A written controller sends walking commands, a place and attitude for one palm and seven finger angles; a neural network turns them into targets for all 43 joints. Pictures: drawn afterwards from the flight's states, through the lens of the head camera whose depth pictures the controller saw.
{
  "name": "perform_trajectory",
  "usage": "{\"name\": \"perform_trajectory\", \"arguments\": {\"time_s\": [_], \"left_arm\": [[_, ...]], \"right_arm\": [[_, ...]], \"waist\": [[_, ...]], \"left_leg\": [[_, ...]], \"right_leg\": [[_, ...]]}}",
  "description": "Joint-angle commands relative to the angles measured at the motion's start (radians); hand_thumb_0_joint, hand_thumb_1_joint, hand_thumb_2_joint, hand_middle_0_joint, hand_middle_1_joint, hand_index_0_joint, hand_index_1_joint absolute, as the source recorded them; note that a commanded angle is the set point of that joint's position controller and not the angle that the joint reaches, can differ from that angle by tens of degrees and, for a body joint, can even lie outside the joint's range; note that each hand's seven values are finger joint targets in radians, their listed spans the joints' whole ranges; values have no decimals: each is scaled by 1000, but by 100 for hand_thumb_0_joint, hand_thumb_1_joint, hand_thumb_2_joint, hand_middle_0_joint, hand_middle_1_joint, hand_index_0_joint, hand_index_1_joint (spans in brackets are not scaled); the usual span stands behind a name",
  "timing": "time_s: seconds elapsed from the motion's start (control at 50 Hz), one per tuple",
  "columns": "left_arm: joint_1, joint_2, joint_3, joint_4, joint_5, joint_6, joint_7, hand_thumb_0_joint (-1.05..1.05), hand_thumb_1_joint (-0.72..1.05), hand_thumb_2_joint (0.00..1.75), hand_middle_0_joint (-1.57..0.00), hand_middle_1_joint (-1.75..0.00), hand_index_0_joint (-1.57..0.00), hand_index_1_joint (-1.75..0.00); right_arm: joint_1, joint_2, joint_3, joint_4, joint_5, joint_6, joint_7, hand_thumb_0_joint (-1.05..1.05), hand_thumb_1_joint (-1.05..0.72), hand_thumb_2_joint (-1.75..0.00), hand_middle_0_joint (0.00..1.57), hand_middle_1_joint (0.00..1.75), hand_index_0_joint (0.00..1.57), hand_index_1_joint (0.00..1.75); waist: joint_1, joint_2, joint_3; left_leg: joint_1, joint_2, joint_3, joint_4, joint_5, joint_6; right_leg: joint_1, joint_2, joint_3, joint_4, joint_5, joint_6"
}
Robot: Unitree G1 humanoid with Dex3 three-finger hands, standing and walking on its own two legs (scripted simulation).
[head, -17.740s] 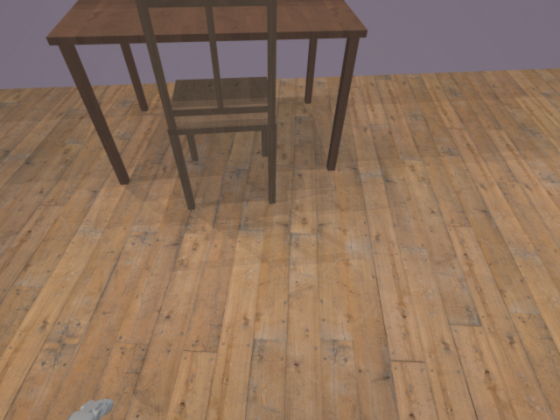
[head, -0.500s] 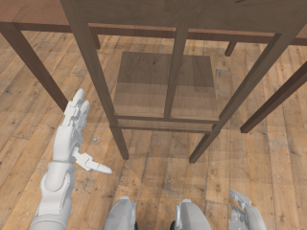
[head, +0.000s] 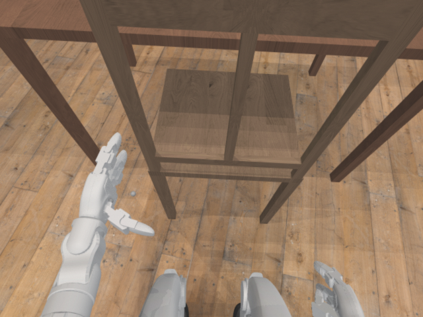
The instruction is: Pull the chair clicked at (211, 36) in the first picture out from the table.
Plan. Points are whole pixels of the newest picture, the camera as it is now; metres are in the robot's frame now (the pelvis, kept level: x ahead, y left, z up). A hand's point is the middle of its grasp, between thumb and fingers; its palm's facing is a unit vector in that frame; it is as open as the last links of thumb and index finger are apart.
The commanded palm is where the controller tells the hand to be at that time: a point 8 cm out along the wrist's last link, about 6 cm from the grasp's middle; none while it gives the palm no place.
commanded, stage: aim the fingers beside a spindle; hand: left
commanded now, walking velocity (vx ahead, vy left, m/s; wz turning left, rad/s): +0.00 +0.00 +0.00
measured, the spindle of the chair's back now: (236, 112) +0.48 -0.03 +0.07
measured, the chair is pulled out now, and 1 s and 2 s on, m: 0.00 0.00 0.00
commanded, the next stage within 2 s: push the fingers through the gap in 0.24 s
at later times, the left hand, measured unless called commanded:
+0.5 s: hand (127, 185) +0.34 +0.16 +0.04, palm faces -0.02 -1.00 -0.06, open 16.9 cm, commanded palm +0.33 +0.21 +0.02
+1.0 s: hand (134, 159) +0.40 +0.16 +0.02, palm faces -0.05 -1.00 -0.05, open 16.9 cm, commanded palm +0.38 +0.20 +0.02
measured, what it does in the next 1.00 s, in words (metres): stands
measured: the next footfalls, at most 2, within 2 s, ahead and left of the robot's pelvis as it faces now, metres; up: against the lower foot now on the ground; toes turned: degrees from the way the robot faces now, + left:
none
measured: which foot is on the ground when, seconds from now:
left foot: down 0.00-1.00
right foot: down 0.00-1.00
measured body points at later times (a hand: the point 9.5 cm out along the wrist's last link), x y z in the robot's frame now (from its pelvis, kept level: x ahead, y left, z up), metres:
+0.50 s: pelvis +0.00 +0.00 +0.00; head +0.11 +0.01 +0.44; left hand +0.33 +0.21 +0.04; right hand +0.15 -0.24 -0.10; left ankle +0.03 +0.11 -0.62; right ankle +0.02 -0.12 -0.62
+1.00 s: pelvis +0.00 +0.01 +0.00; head +0.13 +0.02 +0.43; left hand +0.40 +0.22 +0.02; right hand +0.11 -0.25 -0.11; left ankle +0.03 +0.11 -0.62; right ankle +0.02 -0.12 -0.62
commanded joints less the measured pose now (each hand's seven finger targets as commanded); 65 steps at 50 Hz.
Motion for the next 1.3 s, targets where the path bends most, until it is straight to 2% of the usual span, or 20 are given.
{"name": "perform_trajectory", "arguments": {"time_s": [0.0,0.04,0.1,0.18,0.24,0.28,0.32,0.34,0.4,0.46,0.52,0.54,0.64,0.72,0.8,0.86,0.94,1.06,1.1,1.28], "left_arm": [[-174,180,79,-496,-32,-163,11,0,-50,30,-6,-8,-6,-8],[-128,207,107,-530,-27,-193,48,0,-50,30,-6,-8,-6,-8],[-147,131,61,-337,-3,-170,63,0,-50,30,-6,-8,-6,-8],[-117,39,-17,-74,10,-88,3,0,-50,30,-6,-8,-6,-8],[-135,33,-39,-143,-13,-65,-46,0,-50,30,-6,-8,-6,-8],[-165,97,0,-324,-26,-95,-42,0,-50,30,-6,-8,-6,-8],[-159,171,67,-483,-36,-142,-4,0,-50,30,-6,-8,-6,-8],[-146,208,102,-496,-32,-160,23,0,-50,30,-6,-8,-6,-8],[-208,153,90,-351,-4,-184,79,0,-50,30,-6,-8,-6,-8],[-255,102,50,-131,27,-159,74,0,-50,30,-6,-8,-6,-8],[-297,102,25,-86,26,-110,18,0,-50,30,-6,-8,-6,-8],[-324,100,11,-120,21,-99,-3,0,-50,30,-6,-8,-6,-8],[-387,151,49,-286,-23,-95,-13,0,-50,30,-6,-8,-6,-8],[-406,158,103,-139,-6,-115,50,0,-50,30,-6,-8,-6,-8],[-436,150,96,8,40,-112,67,0,-50,30,-6,-8,-6,-8],[-471,171,94,-15,47,-110,44,0,-50,30,-6,-8,-6,-8],[-532,151,68,-107,19,-127,25,0,-50,30,-6,-8,-6,-8],[-619,169,92,2,45,-147,69,0,-50,30,-6,-8,-6,-8],[-601,167,104,62,58,-143,81,0,-50,30,-6,-8,-6,-8],[-708,171,108,108,68,-165,81,0,-50,30,-6,-8,-6,-8]], "right_arm": [[28,-136,-67,-138,-10,-66,-20,0,-90,-90,20,30,20,30],[36,-133,-63,-124,-16,-77,-22,0,-90,-90,20,30,20,30],[22,-133,-57,-78,-17,-71,-16,0,-90,-90,20,30,20,30],[20,-159,-59,-77,1,-50,-11,0,-90,-90,20,30,20,30],[18,-161,-67,-118,8,-49,-15,0,-90,-90,20,30,20,30],[21,-152,-73,-136,2,-57,-20,0,-90,-90,20,30,20,30],[31,-142,-71,-140,-7,-68,-20,0,-90,-90,20,30,20,30],[33,-143,-69,-131,-13,-71,-22,0,-90,-90,20,30,20,30],[27,-129,-57,-78,-24,-70,-17,0,-90,-90,20,30,20,30],[22,-143,-55,-57,-19,-60,-11,0,-90,-90,20,30,20,30],[25,-162,-60,-75,-9,-47,-13,0,-90,-90,20,30,20,30],[28,-164,-62,-88,-5,-48,-17,0,-90,-90,20,30,20,30],[53,-160,-64,-93,-6,-54,-29,0,-90,-90,20,30,20,30],[64,-148,-58,-46,-16,-49,-26,0,-90,-90,20,30,20,30],[70,-156,-58,-41,-18,-32,-12,0,-90,-90,20,30,20,30],[85,-162,-61,-55,-17,-20,-5,0,-90,-90,20,30,20,30],[100,-160,-68,-61,-14,-17,-5,0,-90,-90,20,30,20,30],[117,-164,-66,-11,-21,-8,-6,0,-90,-90,20,30,20,30],[125,-164,-68,-6,-25,-1,-2,0,-90,-90,20,30,20,30],[142,-163,-68,-10,-30,26,12,0,-90,-90,20,30,20,30]], "waist": [[28,79,-512],[27,75,-502],[-27,6,-328],[-44,-63,-197],[-16,-12,-305],[13,56,-447],[34,86,-523],[34,89,-517],[-18,-1,-368],[-50,-49,-242],[-36,-3,-293],[-29,51,-341],[-16,77,-518],[-34,-23,-390],[-40,-15,-330],[-28,55,-401],[-37,82,-497],[-65,48,-400],[-61,22,-400],[-65,59,-470]], "left_leg": [[401,-32,-51,-176,420,-1],[410,-29,-57,-176,461,-3],[297,-27,-56,-165,321,-1],[184,-35,-48,-173,152,1],[238,-39,-44,-174,207,5],[345,-33,-50,-178,333,1],[431,-29,-59,-183,443,-6],[431,-28,-64,-175,472,-8],[297,-26,-64,-145,365,-4],[173,-33,-53,-132,187,2],[201,-38,-47,-156,152,1],[249,-36,-50,-163,188,0],[411,-24,-76,-165,399,-7],[288,-25,-68,-150,330,-4],[223,-31,-54,-154,248,-4],[290,-30,-54,-162,320,-9],[395,-21,-67,-158,426,-13],[347,-19,-80,-161,367,-15],[333,-20,-75,-159,365,-15],[365,-21,-71,-152,405,-16]], "right_leg": [[290,32,55,-174,366,-23],[281,37,48,-165,382,-23],[192,40,36,-172,284,-14],[126,39,33,-199,145,-18],[178,33,42,-194,193,-25],[235,29,48,-178,293,-27],[277,32,46,-172,367,-26],[261,35,42,-157,377,-26],[181,39,34,-141,310,-16],[106,42,36,-157,166,-15],[125,38,44,-177,139,-24],[132,37,43,-171,163,-28],[191,39,34,-163,311,-24],[168,43,30,-158,278,-13],[135,42,33,-160,216,-19],[158,42,36,-157,270,-28],[168,47,31,-155,336,-27],[101,50,21,-155,279,-22],[107,49,20,-153,282,-22],[124,53,27,-150,318,-23]]}}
